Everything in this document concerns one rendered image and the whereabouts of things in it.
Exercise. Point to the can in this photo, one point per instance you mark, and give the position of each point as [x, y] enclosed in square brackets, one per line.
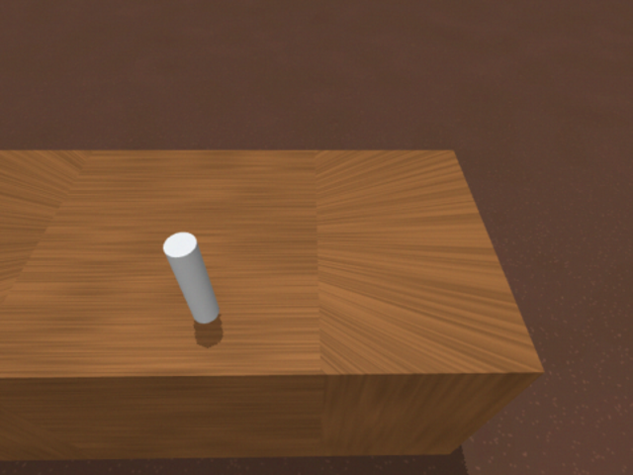
[186, 261]

